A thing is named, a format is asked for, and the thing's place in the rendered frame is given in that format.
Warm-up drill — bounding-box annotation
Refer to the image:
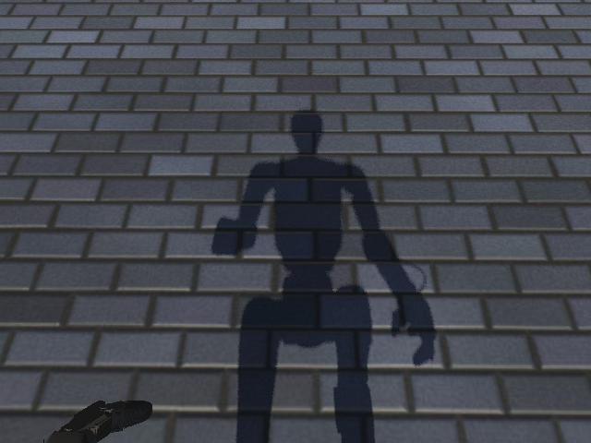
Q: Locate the left robot hand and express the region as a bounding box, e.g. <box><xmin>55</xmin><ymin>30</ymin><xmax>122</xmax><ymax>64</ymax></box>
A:
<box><xmin>42</xmin><ymin>401</ymin><xmax>152</xmax><ymax>443</ymax></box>

